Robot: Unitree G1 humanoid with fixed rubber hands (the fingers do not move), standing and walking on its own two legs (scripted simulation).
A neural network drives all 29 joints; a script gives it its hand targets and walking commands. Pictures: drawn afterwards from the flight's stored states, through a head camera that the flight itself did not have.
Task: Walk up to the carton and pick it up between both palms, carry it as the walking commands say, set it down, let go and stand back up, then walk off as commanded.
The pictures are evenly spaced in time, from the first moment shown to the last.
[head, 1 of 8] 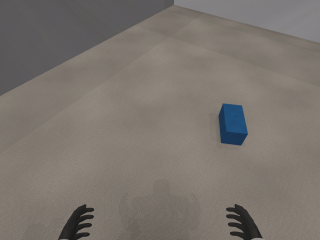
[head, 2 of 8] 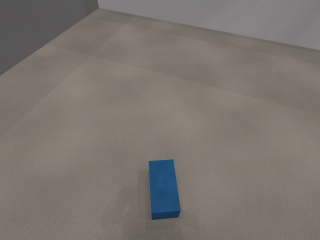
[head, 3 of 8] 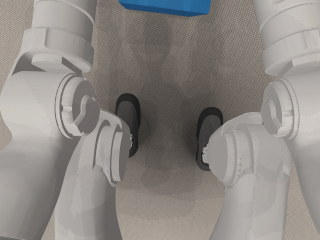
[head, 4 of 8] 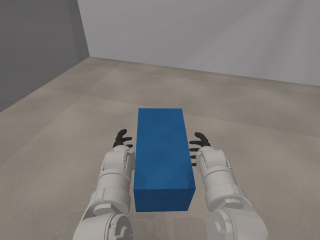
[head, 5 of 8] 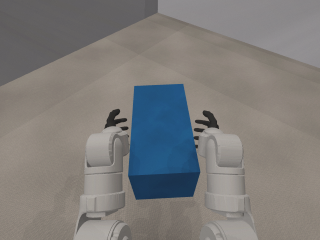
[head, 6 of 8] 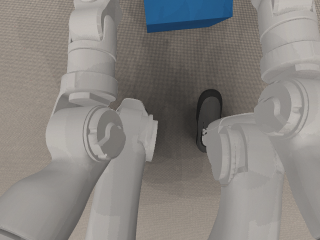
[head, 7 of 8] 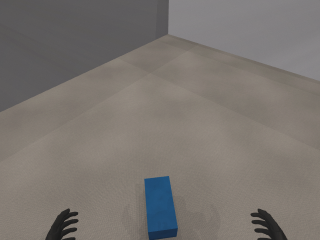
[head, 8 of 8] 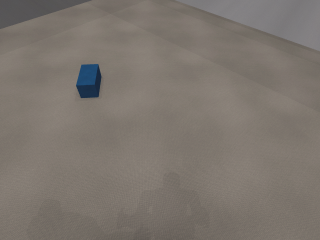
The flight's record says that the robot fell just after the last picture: no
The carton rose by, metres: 0.72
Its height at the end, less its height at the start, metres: +0.00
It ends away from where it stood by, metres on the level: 0.15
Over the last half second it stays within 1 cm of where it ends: yes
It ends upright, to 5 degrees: yes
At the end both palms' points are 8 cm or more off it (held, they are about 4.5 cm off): yes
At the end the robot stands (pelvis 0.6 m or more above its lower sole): yes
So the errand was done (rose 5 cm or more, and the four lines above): yes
